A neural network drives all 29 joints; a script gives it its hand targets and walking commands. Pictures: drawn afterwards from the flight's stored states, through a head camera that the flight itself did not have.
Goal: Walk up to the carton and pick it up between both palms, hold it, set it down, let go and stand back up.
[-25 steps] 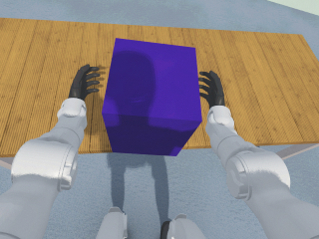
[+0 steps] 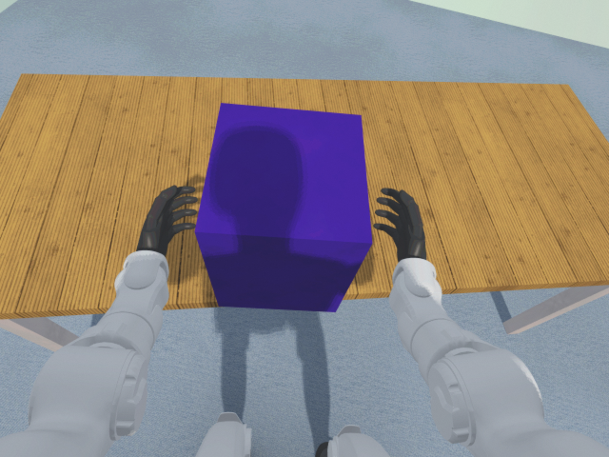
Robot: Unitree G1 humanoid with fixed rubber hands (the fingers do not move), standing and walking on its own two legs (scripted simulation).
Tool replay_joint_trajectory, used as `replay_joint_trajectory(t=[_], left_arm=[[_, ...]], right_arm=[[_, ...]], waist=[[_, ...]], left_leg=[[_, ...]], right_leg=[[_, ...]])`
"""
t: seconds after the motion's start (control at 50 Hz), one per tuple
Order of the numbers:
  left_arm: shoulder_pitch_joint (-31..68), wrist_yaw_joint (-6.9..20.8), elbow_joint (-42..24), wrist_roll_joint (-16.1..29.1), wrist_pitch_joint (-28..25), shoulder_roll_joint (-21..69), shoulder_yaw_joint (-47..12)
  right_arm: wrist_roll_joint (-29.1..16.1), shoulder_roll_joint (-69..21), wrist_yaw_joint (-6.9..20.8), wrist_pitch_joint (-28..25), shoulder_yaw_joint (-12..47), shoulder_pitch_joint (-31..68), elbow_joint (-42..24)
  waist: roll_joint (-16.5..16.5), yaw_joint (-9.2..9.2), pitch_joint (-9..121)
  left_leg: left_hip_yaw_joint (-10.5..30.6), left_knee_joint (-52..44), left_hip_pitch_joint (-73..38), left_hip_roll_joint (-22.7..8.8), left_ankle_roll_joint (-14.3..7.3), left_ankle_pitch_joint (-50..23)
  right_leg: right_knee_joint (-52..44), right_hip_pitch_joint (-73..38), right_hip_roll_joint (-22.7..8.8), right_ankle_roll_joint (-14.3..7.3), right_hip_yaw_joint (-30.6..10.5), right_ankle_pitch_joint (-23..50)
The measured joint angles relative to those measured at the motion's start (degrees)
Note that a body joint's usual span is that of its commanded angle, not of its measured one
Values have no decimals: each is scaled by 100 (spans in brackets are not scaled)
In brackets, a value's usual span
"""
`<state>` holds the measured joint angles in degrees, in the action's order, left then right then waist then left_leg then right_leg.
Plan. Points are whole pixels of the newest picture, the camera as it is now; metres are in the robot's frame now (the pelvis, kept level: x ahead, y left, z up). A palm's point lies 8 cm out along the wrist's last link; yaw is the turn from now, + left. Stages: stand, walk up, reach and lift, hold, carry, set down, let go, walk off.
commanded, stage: set down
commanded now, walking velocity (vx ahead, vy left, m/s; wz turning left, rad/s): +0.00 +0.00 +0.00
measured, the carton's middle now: (284, 218) +0.46 +0.03 -0.03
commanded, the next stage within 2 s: none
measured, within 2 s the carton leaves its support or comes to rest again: neither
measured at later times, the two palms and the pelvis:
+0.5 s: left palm (125, 292) +0.32 +0.23 -0.01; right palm (416, 295) +0.32 -0.15 +0.01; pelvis +0.00 +0.00 +0.02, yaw +1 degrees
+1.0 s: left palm (93, 350) +0.25 +0.24 +0.01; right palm (446, 349) +0.25 -0.17 +0.02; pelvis +0.03 +0.00 +0.06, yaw +1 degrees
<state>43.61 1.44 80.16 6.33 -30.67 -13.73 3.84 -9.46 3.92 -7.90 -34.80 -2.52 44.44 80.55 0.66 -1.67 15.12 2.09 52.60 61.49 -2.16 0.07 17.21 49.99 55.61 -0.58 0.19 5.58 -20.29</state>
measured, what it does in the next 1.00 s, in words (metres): rises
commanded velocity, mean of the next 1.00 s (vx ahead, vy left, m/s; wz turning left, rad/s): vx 0.00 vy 0.00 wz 0.00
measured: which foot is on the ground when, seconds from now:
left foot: down 0.00-1.00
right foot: down 0.00-1.00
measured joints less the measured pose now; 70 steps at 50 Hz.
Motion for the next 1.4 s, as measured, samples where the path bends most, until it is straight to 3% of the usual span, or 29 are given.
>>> replay_joint_trajectory(t=[0.16, 0.44, 0.68, 0.92, 1.1, 1.4], left_arm=[[-514, 103, -336, 150, -58, -56, 49], [-1560, 101, -1152, 238, 9, -139, -172], [-2994, 226, -2481, -43, 18, 74, -35], [-4199, 335, -3486, 50, 130, -93, -165], [-4687, 346, -3716, 281, 141, -239, -375], [-4997, 408, -3839, 219, 597, -166, -380]], right_arm=[[-75, -106, -145, -21, 200, -755, -719], [-56, -326, -131, 120, 176, -1699, -1309], [104, -413, -60, -319, 204, -3035, -1986], [-37, -366, 51, -364, 472, -4231, -2890], [-8, -186, 181, -199, 542, -4603, -3164], [-40, 9, 278, 63, 822, -5259, -3407]], waist=[[-29, 15, -160], [-192, -29, -457], [-162, 60, -861], [-263, 207, -1411], [-258, 310, -1519], [-328, 386, -1762]], left_leg=[[4, -249, -479, 11, 26, -126], [156, -413, -1195, 68, 54, -104], [140, -1096, -2473, 81, 20, -152], [21, -1935, -3808, 83, 41, -335], [-62, -2242, -4227, 75, 73, -410], [-190, -2548, -5017, 3, 145, -376]], right_leg=[[-198, -434, 32, -26, -54, 114], [-459, -1224, 66, -36, -9, 115], [-1342, -2563, 116, 23, -105, 297], [-2160, -3832, 134, -13, -278, 517], [-2311, -4143, 147, -48, -395, 542], [-2472, -4805, 221, -117, -560, 490]])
